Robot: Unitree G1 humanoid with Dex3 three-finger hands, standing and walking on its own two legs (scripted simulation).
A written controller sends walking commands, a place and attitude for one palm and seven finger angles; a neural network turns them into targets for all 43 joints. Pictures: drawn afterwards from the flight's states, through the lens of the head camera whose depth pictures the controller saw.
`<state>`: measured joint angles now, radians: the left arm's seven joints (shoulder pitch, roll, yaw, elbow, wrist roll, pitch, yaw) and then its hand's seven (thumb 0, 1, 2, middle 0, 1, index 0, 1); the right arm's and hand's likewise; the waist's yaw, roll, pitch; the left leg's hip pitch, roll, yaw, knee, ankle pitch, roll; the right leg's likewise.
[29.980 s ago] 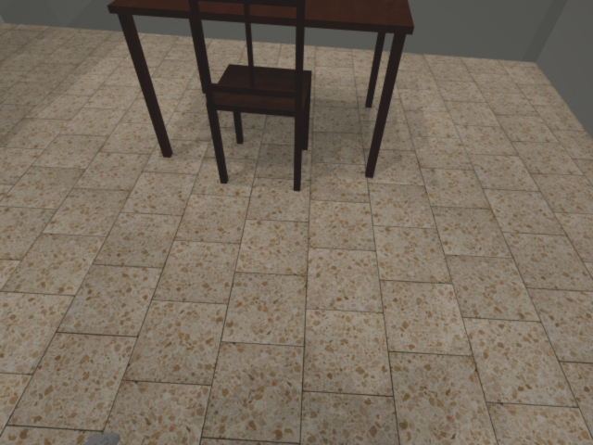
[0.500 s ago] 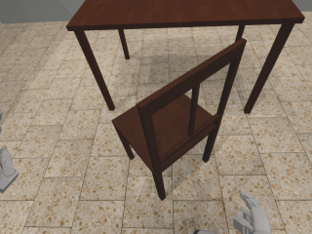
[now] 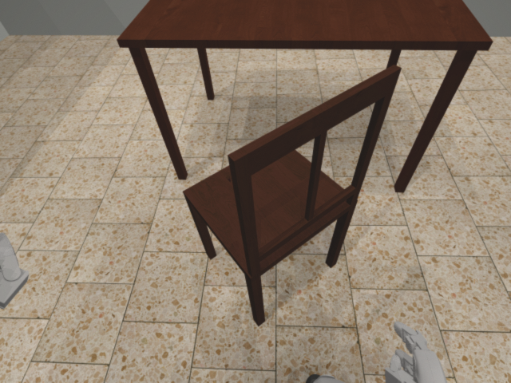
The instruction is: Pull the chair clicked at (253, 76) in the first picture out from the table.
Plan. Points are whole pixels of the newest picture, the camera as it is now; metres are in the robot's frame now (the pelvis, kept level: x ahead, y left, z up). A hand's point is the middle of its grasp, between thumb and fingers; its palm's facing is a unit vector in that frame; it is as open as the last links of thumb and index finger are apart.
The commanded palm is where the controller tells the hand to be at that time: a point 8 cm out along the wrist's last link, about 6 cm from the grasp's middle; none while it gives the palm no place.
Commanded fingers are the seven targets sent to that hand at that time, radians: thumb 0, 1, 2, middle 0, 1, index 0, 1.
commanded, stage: step back with the hand held close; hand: left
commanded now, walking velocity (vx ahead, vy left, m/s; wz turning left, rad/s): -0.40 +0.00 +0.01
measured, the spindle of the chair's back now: (314, 181) +0.54 -0.09 -0.07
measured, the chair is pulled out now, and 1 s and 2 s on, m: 0.45 0.45 0.45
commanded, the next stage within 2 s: stop stepping back and stand still in 1.18 s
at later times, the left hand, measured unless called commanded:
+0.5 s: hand (27, 271) +0.20 +0.26 +0.17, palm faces +0.40 -0.71 -0.58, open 7.4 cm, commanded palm +0.13 +0.30 +0.19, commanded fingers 0.00 0.90 0.90 -0.20 -0.30 -0.20 -0.30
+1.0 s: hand out of the picture +0.14 +0.25 +0.18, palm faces +0.44 -0.71 -0.55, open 7.4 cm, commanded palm +0.08 +0.28 +0.19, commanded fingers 0.00 0.90 0.90 -0.20 -0.30 -0.20 -0.30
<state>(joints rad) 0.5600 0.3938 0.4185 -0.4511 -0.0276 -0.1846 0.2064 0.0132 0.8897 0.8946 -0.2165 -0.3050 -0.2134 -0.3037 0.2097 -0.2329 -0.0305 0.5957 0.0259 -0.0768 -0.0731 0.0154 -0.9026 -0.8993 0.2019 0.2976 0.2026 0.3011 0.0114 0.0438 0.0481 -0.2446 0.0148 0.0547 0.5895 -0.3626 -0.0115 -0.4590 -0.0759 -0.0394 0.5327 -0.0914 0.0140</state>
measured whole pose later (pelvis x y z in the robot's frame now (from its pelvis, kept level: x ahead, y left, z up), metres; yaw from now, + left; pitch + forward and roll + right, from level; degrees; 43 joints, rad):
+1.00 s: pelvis -0.05 -0.02 +0.00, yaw +1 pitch +2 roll -1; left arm 0.58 0.43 0.47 -0.53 -0.04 -0.25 0.17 0.01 0.89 0.89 -0.21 -0.30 -0.21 -0.30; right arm 0.17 -0.15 -0.03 0.64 0.00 -0.17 -0.04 0.01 -0.90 -0.90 0.20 0.30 0.20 0.30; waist 0.03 0.02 0.07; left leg -0.35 0.07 0.04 0.59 -0.28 -0.03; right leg -0.32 -0.02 -0.03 0.56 -0.26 0.00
